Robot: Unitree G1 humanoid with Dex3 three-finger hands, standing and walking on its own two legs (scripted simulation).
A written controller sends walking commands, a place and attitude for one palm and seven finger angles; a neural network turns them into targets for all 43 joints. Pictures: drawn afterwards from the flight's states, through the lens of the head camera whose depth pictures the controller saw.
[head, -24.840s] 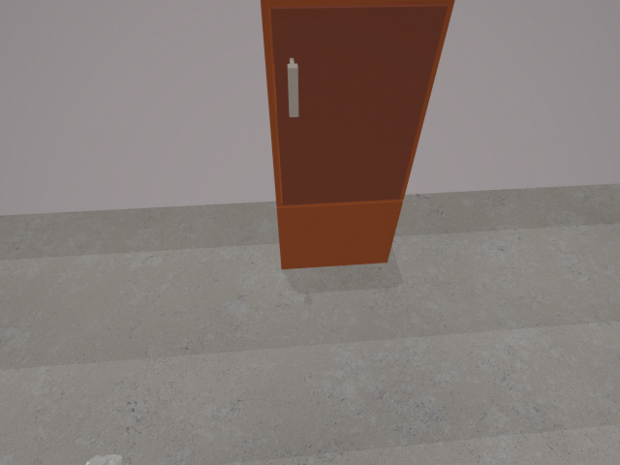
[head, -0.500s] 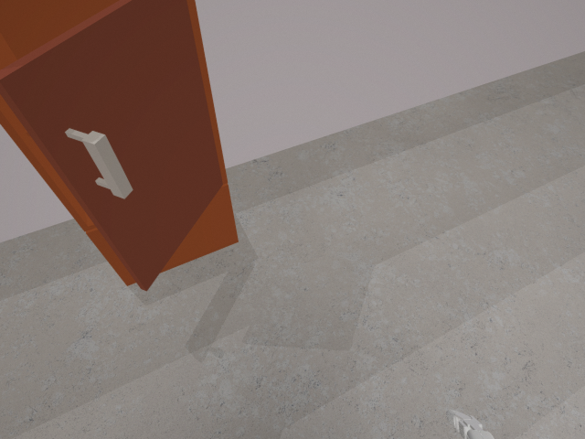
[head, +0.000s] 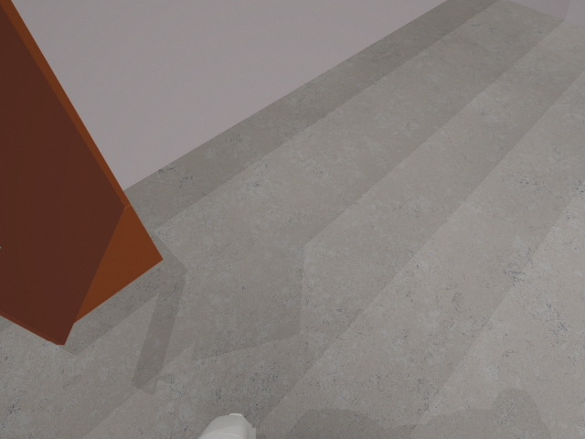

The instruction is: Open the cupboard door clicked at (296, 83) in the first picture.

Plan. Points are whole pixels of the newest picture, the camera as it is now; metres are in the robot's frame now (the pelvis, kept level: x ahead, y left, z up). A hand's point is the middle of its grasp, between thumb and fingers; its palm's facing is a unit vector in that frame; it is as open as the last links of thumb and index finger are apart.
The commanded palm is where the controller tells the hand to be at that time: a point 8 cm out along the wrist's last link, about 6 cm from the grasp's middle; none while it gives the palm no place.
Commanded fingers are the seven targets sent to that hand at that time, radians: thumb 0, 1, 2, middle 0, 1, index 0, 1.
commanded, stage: walk to a spot facing it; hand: left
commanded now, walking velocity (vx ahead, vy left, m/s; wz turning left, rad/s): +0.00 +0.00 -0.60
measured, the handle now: out of the picture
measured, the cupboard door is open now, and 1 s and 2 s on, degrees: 41 41 41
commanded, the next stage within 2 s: turn to face it in 1.54 s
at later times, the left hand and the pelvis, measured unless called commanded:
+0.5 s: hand (232, 359) +0.25 +0.12 -0.15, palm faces -0.32 -0.92 -0.25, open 7.4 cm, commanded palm none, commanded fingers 0.00 0.90 0.90 -0.20 -0.30 -0.20 -0.30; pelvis +0.07 -0.04 -0.01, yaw -18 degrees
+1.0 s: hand (315, 255) +0.45 -0.02 -0.15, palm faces -0.56 -0.81 -0.17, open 7.4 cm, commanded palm none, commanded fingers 0.00 0.90 0.90 -0.20 -0.30 -0.20 -0.30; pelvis +0.26 -0.12 +0.01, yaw -34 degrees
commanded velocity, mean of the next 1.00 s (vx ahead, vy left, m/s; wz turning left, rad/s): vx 0.32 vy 0.00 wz -0.48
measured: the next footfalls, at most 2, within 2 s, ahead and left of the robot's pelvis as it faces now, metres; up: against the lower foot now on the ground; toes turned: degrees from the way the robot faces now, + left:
left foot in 0.08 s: +0.06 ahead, +0.14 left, +0.00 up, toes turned -2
right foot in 0.42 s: +0.08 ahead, -0.16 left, +0.00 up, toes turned -22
